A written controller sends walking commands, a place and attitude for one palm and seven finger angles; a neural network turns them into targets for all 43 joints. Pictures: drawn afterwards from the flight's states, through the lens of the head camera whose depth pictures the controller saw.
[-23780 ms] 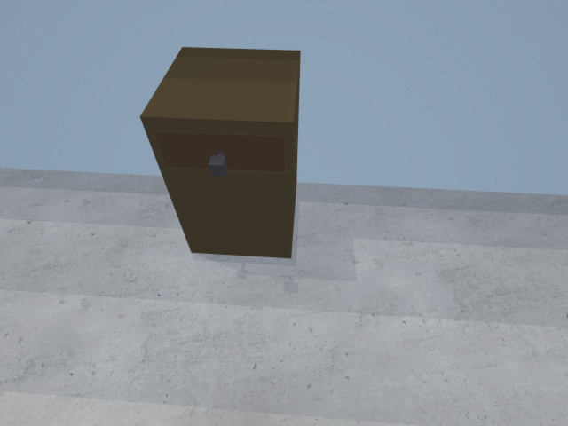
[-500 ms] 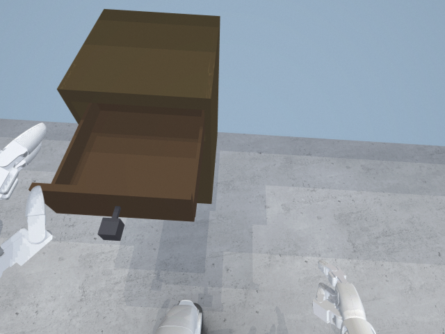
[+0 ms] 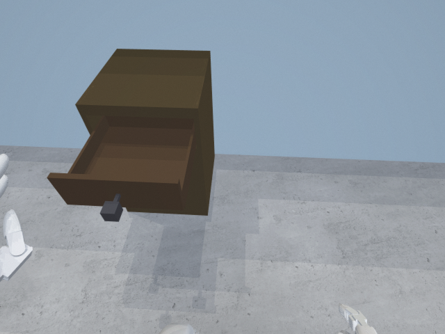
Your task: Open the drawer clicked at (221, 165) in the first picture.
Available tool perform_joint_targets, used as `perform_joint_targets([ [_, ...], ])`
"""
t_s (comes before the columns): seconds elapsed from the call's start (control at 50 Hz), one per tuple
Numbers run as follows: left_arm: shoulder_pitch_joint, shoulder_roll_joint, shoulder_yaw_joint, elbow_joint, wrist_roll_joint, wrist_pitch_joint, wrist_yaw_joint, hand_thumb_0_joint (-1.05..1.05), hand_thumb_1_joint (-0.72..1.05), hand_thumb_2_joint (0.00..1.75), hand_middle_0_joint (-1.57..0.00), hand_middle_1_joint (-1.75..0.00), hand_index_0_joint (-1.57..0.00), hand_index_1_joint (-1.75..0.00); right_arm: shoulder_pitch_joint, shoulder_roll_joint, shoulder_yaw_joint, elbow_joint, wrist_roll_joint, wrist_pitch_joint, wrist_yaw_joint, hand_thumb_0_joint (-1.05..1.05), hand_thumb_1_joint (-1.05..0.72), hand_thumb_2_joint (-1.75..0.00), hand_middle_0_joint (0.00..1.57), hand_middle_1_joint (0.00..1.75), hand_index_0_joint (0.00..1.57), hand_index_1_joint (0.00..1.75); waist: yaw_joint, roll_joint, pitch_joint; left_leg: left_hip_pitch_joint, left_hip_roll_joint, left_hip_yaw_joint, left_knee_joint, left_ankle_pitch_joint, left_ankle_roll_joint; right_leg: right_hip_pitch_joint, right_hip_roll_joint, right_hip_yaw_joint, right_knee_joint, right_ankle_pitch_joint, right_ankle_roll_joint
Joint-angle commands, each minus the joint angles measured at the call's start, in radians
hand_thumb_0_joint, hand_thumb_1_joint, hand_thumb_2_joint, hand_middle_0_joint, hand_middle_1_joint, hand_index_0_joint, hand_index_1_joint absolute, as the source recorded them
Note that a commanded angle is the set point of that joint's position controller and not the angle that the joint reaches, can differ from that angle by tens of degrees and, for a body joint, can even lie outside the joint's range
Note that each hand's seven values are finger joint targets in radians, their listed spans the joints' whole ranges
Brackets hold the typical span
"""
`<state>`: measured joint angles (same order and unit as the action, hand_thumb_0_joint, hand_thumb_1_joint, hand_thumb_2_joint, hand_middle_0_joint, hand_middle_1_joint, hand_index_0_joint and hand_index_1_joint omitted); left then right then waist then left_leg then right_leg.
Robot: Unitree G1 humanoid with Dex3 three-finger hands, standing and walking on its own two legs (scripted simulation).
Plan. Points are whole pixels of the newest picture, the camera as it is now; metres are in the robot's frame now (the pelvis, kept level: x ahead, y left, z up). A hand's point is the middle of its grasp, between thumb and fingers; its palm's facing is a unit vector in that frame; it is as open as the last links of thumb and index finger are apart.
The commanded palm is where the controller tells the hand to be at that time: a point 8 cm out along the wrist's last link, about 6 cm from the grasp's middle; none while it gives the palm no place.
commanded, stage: stop stepping back and stand still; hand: left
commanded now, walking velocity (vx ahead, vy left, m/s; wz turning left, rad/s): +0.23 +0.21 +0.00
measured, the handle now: (114, 205) +0.49 +0.36 -0.20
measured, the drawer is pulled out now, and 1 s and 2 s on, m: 0.30 0.30 0.30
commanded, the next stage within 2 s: let the arm hang, fingers relaxed in 1.60 s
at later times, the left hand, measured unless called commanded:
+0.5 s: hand (42, 294) +0.14 +0.22 +0.15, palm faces +0.44 -0.76 -0.47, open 7.4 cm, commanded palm +0.08 +0.26 +0.18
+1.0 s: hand (54, 256) +0.19 +0.22 +0.15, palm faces +0.32 -0.81 -0.49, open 7.4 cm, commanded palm +0.12 +0.27 +0.18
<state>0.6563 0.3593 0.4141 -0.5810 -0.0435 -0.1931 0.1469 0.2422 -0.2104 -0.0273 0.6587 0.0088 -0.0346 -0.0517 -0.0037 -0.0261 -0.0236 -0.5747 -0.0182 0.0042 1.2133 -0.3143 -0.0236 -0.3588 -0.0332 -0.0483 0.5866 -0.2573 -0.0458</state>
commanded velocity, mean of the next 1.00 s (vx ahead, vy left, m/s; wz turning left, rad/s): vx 0.03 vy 0.03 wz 0.00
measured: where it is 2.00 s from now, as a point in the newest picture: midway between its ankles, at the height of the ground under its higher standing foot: outside the picture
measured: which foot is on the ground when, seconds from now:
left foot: up 0.00-0.14, down 0.16-0.38, up 0.40-0.76, down 0.78-1.00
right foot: down 0.00-1.00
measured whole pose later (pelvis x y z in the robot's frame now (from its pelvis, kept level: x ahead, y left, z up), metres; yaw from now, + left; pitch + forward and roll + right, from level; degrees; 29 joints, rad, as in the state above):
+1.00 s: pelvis +0.00 -0.01 +0.01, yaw +1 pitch +0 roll +0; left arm 0.67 0.40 0.33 -0.60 -0.04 -0.18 0.17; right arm 0.15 -0.21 0.00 0.54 0.02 -0.05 -0.05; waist 0.00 0.00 0.09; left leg -0.20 0.00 0.04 0.44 -0.25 0.02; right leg -0.20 0.07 -0.09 0.40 -0.20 -0.07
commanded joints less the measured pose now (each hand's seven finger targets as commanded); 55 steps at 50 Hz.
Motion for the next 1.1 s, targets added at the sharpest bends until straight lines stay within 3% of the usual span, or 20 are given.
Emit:
perform_joint_targets([
  [0.0, -0.065, 0.157, 0.03, -0.04, 0.019, -0.07, 0.024, 0.0, 0.9, 0.9, -0.2, -0.3, -0.2, -0.3, -0.157, -0.109, -0.032, -0.18, 0.002, -0.097, -0.014, 0.0, -0.9, -0.9, 0.2, 0.3, 0.2, 0.3, -0.019, -0.111, 0.016, 0.116, 0.004, 0.05, -0.382, -0.128, 0.038, 0.028, -0.22, 0.226, -0.364, -0.296, -0.013],
  [0.06, -0.038, 0.17, 0.048, -0.149, 0.039, -0.084, 0.047, 0.0, 0.9, 0.9, -0.2, -0.3, -0.2, -0.3, -0.129, -0.107, -0.035, -0.185, -0.008, -0.126, -0.007, 0.0, -0.9, -0.9, 0.2, 0.3, 0.2, 0.3, 0.0, -0.239, -0.069, 0.237, -0.001, 0.087, -0.719, -0.191, 0.081, 0.174, -0.228, 0.254, -0.35, -0.251, -0.02],
  [0.08, -0.035, 0.182, 0.059, -0.214, 0.039, -0.089, 0.055, 0.0, 0.9, 0.9, -0.2, -0.3, -0.2, -0.3, -0.104, -0.107, -0.035, -0.186, -0.013, -0.131, -0.004, 0.0, -0.9, -0.9, 0.2, 0.3, 0.2, 0.3, -0.015, -0.205, -0.109, 0.306, -0.002, 0.094, -0.861, -0.137, 0.091, 0.208, -0.207, 0.221, -0.296, -0.228, -0.015],
  [0.12, -0.015, 0.194, 0.075, -0.292, 0.029, -0.105, 0.058, 0.0, 0.9, 0.9, -0.2, -0.3, -0.2, -0.3, -0.081, -0.114, -0.033, -0.209, -0.022, -0.138, -0.011, 0.0, -0.9, -0.9, 0.2, 0.3, 0.2, 0.3, -0.022, 0.073, -0.116, 0.396, 0.073, 0.028, -1.035, 0.007, 0.118, 0.221, -0.072, 0.097, -0.015, -0.05, 0.015],
  [0.14, -0.026, 0.205, 0.087, -0.329, 0.032, -0.117, 0.055, 0.0, 0.9, 0.9, -0.2, -0.3, -0.2, -0.3, -0.085, -0.121, -0.04, -0.227, -0.028, -0.139, -0.01, 0.0, -0.9, -0.9, 0.2, 0.3, 0.2, 0.3, -0.011, 0.267, -0.083, 0.46, 0.189, -0.109, -1.024, 0.105, 0.146, 0.077, 0.011, 0.007, 0.152, -0.061, 0.037],
  [0.18, 0.003, 0.215, 0.113, -0.324, 0.044, -0.115, 0.051, 0.0, 0.9, 0.9, -0.2, -0.3, -0.2, -0.3, -0.036, -0.093, -0.049, -0.18, -0.012, -0.149, 0.001, 0.0, -0.9, -0.9, 0.2, 0.3, 0.2, 0.3, -0.023, 0.254, -0.026, 0.56, 0.3, -0.142, -0.958, 0.314, 0.18, -0.216, 0.05, -0.072, 0.388, -0.253, 0.047],
  [0.2, 0.0, 0.228, 0.123, -0.347, 0.033, -0.109, 0.052, 0.0, 0.9, 0.9, -0.2, -0.3, -0.2, -0.3, -0.029, -0.081, -0.045, -0.167, -0.006, -0.156, 0.003, 0.0, -0.9, -0.9, 0.2, 0.3, 0.2, 0.3, -0.034, 0.349, -0.023, 0.522, 0.334, -0.202, -0.955, 0.203, 0.21, -0.273, 0.031, -0.036, 0.469, -0.245, 0.048],
  [0.24, -0.009, 0.191, 0.121, -0.224, 0.028, -0.096, 0.044, 0.0, 0.9, 0.9, -0.2, -0.3, -0.2, -0.3, -0.067, -0.091, -0.035, -0.147, 0.0, -0.162, 0.012, 0.0, -0.9, -0.9, 0.2, 0.3, 0.2, 0.3, -0.027, 0.244, 0.088, 0.374, 0.317, -0.125, -0.934, 0.202, 0.204, -0.213, -0.019, 0.001, 0.363, -0.177, 0.038],
  [0.3, -0.037, 0.15, 0.086, -0.089, 0.016, -0.068, 0.036, 0.0, 0.9, 0.9, -0.2, -0.3, -0.2, -0.3, -0.086, -0.117, -0.036, -0.15, 0.003, -0.134, 0.0, 0.0, -0.9, -0.9, 0.2, 0.3, 0.2, 0.3, -0.002, 0.167, 0.086, 0.222, 0.244, 0.009, -0.82, 0.092, 0.147, 0.104, 0.048, -0.08, 0.058, -0.132, 0.044],
  [0.34, -0.058, 0.143, 0.063, -0.018, 0.022, -0.05, 0.023, 0.0, 0.9, 0.9, -0.2, -0.3, -0.2, -0.3, -0.088, -0.113, -0.037, -0.145, 0.003, -0.112, -0.005, 0.0, -0.9, -0.9, 0.2, 0.3, 0.2, 0.3, -0.001, -0.005, 0.051, 0.098, 0.126, 0.049, -0.559, -0.1, 0.117, 0.3, 0.012, 0.034, -0.12, -0.081, 0.043],
  [0.36, -0.079, 0.162, 0.062, -0.026, 0.025, -0.045, 0.021, 0.0, 0.9, 0.9, -0.2, -0.3, -0.2, -0.3, -0.111, -0.106, -0.044, -0.162, 0.011, -0.098, 0.001, 0.0, -0.9, -0.9, 0.2, 0.3, 0.2, 0.3, -0.007, -0.209, 0.028, 0.028, 0.029, 0.075, -0.309, -0.189, 0.088, 0.291, -0.156, 0.354, -0.283, -0.212, 0.001],
  [0.38, -0.107, 0.174, 0.065, -0.018, 0.019, -0.048, 0.015, 0.0, 0.9, 0.9, -0.2, -0.3, -0.2, -0.3, -0.136, -0.127, -0.055, -0.178, 0.007, -0.089, 0.004, 0.0, -0.9, -0.9, 0.2, 0.3, 0.2, 0.3, -0.009, -0.287, 0.041, -0.019, -0.013, -0.009, -0.103, -0.226, 0.068, 0.203, -0.307, 0.614, -0.41, -0.243, -0.038],
  [0.4, -0.163, 0.138, 0.038, -0.032, 0.026, -0.058, 0.008, 0.0, 0.9, 0.9, -0.2, -0.3, -0.2, -0.3, -0.125, -0.124, -0.055, -0.167, 0.0, -0.074, 0.013, 0.0, -0.9, -0.9, 0.2, 0.3, 0.2, 0.3, -0.028, -0.162, 0.048, 0.021, 0.016, -0.072, -0.038, -0.162, 0.055, 0.112, -0.308, 0.599, -0.459, -0.419, 0.001],
  [0.44, -0.084, 0.137, 0.036, -0.081, 0.016, -0.085, 0.003, 0.0, 0.9, 0.9, -0.2, -0.3, -0.2, -0.3, -0.109, -0.114, -0.047, -0.155, -0.004, -0.068, 0.026, 0.0, -0.9, -0.9, 0.2, 0.3, 0.2, 0.3, -0.038, -0.12, 0.044, 0.095, 0.029, -0.066, -0.065, -0.014, 0.042, 0.043, -0.234, 0.441, -0.435, -0.287, 0.064],
  [0.5, -0.115, 0.211, 0.082, -0.249, 0.017, -0.125, 0.028, 0.0, 0.9, 0.9, -0.2, -0.3, -0.2, -0.3, -0.164, -0.104, -0.034, -0.185, -0.005, -0.06, 0.014, 0.0, -0.9, -0.9, 0.2, 0.3, 0.2, 0.3, -0.026, -0.098, -0.036, 0.149, 0.037, -0.015, -0.251, 0.011, 0.035, 0.142, -0.208, 0.266, -0.412, -0.079, 0.053],
  [0.62, 0.022, 0.184, 0.076, -0.219, 0.021, -0.111, 0.067, 0.0, 0.9, 0.9, -0.2, -0.3, -0.2, -0.3, -0.147, -0.077, -0.019, -0.214, -0.009, -0.069, -0.009, 0.0, -0.9, -0.9, 0.2, 0.3, 0.2, 0.3, 0.013, -0.019, -0.014, 0.274, 0.006, 0.052, -0.646, -0.013, 0.061, 0.184, -0.209, 0.252, -0.42, -0.086, 0.006],
  [0.68, 0.054, 0.159, 0.068, -0.124, 0.011, -0.1, 0.067, 0.0, 0.9, 0.9, -0.2, -0.3, -0.2, -0.3, -0.115, -0.09, -0.022, -0.214, 0.004, -0.055, -0.001, 0.0, -0.9, -0.9, 0.2, 0.3, 0.2, 0.3, 0.0, -0.013, -0.009, 0.332, 0.012, 0.029, -0.768, 0.064, 0.066, 0.204, -0.175, 0.221, -0.391, -0.034, 0.05],
  [0.8, 0.029, 0.171, 0.054, -0.131, 0.006, -0.086, 0.05, 0.0, 0.9, 0.9, -0.2, -0.3, -0.2, -0.3, -0.125, -0.132, -0.044, -0.244, 0.025, -0.048, 0.004, 0.0, -0.9, -0.9, 0.2, 0.3, 0.2, 0.3, 0.001, 0.002, -0.041, 0.339, 0.099, -0.031, -0.785, 0.281, 0.075, 0.325, -0.092, 0.163, -0.267, 0.384, 0.142],
  [0.86, 0.021, 0.184, 0.053, -0.222, 0.01, -0.073, 0.047, 0.0, 0.9, 0.9, -0.2, -0.3, -0.2, -0.3, -0.126, -0.122, -0.026, -0.253, 0.015, -0.047, -0.001, 0.0, -0.9, -0.9, 0.2, 0.3, 0.2, 0.3, -0.001, 0.086, -0.087, 0.385, 0.11, -0.04, -0.801, 0.482, 0.067, 0.346, -0.042, 0.094, -0.186, 0.545, 0.102],
  [1.08, 0.077, 0.165, 0.068, -0.201, -0.015, -0.038, 0.056, 0.0, 0.9, 0.9, -0.2, -0.3, -0.2, -0.3, -0.133, -0.108, -0.01, -0.235, 0.01, -0.049, -0.004, 0.0, -0.9, -0.9, 0.2, 0.3, 0.2, 0.3, -0.01, 0.048, -0.082, 0.322, 0.099, -0.081, -0.816, 0.27, 0.048, 0.309, -0.042, 0.127, -0.24, 0.292, 0.034],
])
